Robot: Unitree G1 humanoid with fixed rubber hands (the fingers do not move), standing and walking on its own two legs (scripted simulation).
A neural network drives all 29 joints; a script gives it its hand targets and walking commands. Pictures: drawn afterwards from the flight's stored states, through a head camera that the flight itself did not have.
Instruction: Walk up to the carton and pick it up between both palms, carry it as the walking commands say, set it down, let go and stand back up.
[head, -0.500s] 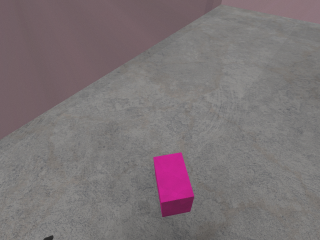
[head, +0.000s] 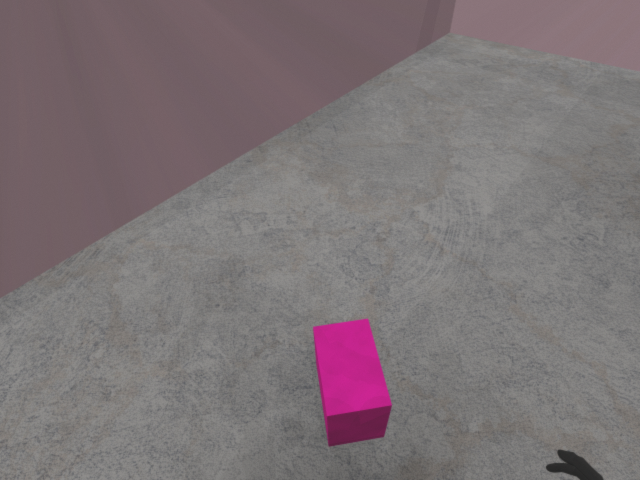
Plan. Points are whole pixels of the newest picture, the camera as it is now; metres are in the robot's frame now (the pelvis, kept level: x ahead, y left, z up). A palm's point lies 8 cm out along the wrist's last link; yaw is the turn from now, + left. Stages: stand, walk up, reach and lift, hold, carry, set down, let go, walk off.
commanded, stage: walk up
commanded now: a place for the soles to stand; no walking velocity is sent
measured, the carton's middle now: (348, 381) +0.55 -0.03 -0.65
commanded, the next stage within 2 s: none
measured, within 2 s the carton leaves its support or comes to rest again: neither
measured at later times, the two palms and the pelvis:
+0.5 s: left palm out of the picture +0.11 +0.23 -0.10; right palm out of the picture +0.11 -0.49 -0.08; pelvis +0.04 -0.12 -0.02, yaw +3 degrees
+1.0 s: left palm out of the picture +0.16 +0.21 -0.08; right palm (620, 377) +0.30 -0.42 -0.10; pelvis +0.12 -0.14 -0.01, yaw +9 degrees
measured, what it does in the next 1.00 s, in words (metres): steps to the right: right foot, then left foot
